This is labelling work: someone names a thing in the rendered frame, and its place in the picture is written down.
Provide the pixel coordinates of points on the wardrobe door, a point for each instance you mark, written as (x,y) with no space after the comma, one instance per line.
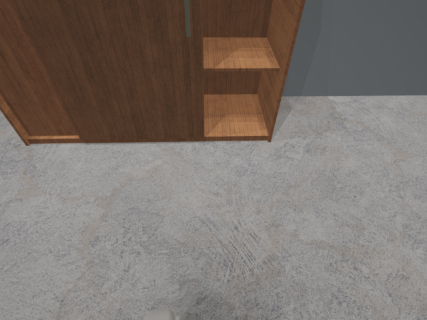
(24,82)
(123,69)

